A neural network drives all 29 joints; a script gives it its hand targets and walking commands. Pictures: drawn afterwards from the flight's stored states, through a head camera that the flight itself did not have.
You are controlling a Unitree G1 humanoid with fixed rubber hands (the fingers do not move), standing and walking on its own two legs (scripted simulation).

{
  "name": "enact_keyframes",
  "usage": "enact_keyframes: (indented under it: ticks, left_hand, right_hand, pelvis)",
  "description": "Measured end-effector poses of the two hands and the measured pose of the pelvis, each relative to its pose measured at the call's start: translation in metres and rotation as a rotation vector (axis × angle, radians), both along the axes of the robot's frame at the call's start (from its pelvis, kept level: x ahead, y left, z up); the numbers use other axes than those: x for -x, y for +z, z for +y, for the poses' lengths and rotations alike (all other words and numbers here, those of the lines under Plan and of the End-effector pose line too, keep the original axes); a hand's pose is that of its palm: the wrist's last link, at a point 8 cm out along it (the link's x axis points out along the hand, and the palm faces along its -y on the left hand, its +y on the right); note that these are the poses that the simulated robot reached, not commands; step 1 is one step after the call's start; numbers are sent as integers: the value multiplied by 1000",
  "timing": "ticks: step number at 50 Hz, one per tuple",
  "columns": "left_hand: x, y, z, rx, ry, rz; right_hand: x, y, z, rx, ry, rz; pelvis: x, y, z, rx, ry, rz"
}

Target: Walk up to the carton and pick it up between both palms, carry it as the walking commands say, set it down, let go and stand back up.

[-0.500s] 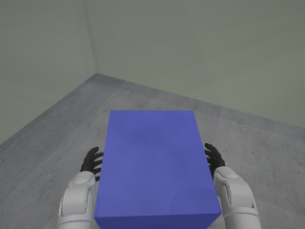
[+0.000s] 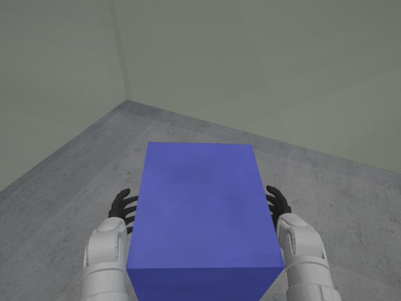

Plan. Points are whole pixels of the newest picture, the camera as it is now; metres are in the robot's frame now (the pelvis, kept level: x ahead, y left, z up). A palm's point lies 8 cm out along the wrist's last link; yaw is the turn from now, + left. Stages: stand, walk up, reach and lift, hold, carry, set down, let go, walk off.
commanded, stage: set down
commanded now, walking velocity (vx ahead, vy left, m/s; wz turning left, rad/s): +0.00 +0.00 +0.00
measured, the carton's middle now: (198, 230) +0.32 +0.01 -0.04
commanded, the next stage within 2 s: none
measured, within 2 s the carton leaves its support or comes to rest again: neither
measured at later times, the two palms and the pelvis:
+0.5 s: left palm (126, 238) +0.30 +0.18 -0.05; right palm (270, 233) +0.31 -0.16 -0.05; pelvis +0.01 +0.00 -0.02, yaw +1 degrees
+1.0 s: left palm (135, 245) +0.33 +0.18 -0.13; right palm (262, 242) +0.33 -0.16 -0.13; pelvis -0.04 +0.00 -0.08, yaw +1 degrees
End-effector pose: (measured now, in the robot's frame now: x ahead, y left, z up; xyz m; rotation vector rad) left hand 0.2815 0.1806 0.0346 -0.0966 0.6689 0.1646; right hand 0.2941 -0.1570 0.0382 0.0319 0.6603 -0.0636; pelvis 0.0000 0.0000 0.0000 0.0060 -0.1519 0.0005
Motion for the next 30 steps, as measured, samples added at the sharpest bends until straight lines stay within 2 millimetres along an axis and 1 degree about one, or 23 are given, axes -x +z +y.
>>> enact_keyframes:
  ticks: [6,17,24,30]
  left_hand:
    - [-8,-17,-2,-8,-11,21]
    - [-16,-58,-2,-36,-34,40]
    - [-18,-81,1,-51,-40,37]
    - [-22,-99,0,-51,-43,31]
  right_hand:
    - [-7,-17,-2,6,1,21]
    - [-16,-57,-3,23,9,39]
    - [-18,-81,1,24,11,36]
    - [-21,-99,0,26,2,30]
  pelvis:
    - [-6,0,-1,-1,1,35]
    - [-10,-6,-3,4,10,164]
    - [-7,-14,-4,8,23,253]
    - [2,-25,-5,14,31,321]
